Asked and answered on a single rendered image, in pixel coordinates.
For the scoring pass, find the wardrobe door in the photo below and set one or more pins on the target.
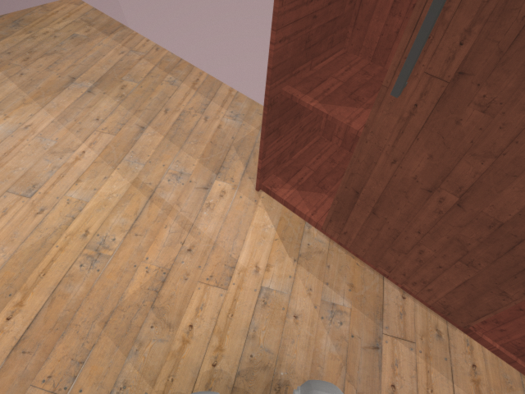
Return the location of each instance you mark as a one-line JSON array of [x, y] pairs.
[[434, 193], [507, 328]]

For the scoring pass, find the handle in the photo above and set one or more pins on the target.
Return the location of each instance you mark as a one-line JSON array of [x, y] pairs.
[[418, 45]]

